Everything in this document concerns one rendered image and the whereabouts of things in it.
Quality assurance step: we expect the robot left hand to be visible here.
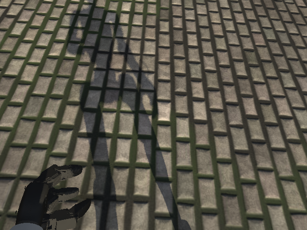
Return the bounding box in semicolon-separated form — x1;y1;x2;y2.
15;164;91;230

